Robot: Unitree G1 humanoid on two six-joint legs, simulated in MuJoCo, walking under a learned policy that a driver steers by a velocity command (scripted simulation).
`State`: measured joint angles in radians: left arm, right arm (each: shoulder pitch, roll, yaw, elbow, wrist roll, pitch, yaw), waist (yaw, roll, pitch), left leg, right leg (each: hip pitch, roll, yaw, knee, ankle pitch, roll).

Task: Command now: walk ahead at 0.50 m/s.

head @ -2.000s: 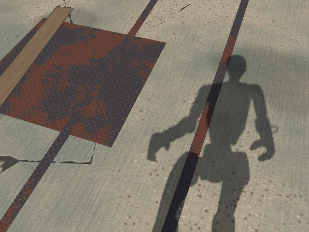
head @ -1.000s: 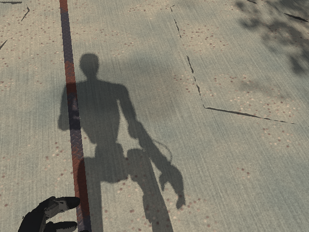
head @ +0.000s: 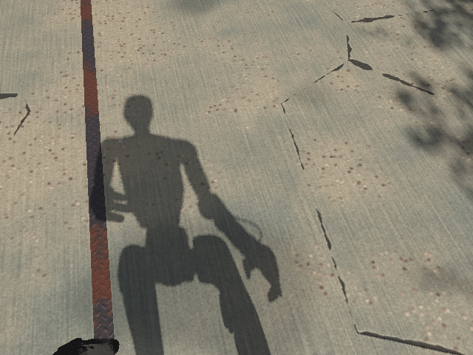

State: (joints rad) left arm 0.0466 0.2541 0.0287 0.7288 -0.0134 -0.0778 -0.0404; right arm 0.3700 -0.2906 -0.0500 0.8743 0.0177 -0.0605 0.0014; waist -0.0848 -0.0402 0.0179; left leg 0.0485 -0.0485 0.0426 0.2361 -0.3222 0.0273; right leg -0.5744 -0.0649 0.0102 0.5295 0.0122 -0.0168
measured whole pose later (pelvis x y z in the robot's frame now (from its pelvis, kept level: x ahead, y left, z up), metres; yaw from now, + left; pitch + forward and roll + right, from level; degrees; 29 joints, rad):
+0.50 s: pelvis +0.27 -0.01 +0.00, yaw +12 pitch +1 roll -3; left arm 0.30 0.27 0.07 0.89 0.00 -0.08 0.01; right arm 0.12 -0.26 -0.05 0.74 0.02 -0.03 0.04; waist 0.07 0.04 0.03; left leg -0.64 0.10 0.00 0.67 0.00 0.03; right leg 0.08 0.03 -0.25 0.22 -0.31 -0.01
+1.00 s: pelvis +0.54 +0.09 +0.00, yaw +30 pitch +2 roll +0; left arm 0.01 0.28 0.04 0.71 0.00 -0.10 -0.02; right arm 0.35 -0.29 -0.08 0.72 0.02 -0.04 -0.01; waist -0.08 -0.04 0.03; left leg -0.10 -0.11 -0.17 0.40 -0.31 0.08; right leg -0.59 -0.03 0.10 0.53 0.03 0.06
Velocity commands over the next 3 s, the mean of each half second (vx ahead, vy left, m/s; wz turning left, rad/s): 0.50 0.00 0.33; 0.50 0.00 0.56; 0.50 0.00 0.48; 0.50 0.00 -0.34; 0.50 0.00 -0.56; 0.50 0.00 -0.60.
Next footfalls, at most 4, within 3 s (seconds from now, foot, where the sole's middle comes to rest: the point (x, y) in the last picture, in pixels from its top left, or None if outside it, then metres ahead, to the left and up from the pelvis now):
0.06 right None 0.21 -0.13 -0.77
0.60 left None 0.47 0.15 -0.77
1.08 right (198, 248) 0.81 0.08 -0.77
1.58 left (73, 252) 0.82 0.47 -0.77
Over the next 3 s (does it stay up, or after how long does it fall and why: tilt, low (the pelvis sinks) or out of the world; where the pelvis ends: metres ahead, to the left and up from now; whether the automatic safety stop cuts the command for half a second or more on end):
stays up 1.48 0.57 0.00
